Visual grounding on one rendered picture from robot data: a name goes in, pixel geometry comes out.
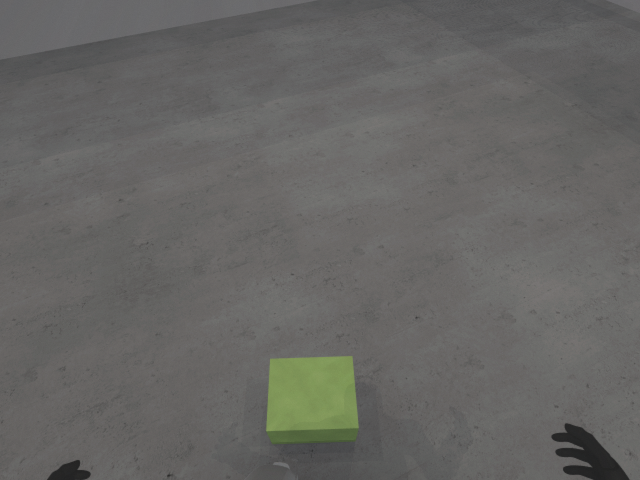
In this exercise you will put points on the left robot hand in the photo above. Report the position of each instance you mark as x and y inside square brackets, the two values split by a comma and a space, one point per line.
[69, 472]

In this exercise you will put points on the right robot hand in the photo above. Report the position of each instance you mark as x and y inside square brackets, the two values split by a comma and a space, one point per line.
[604, 467]

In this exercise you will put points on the carton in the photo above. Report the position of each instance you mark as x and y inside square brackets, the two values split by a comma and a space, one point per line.
[312, 400]

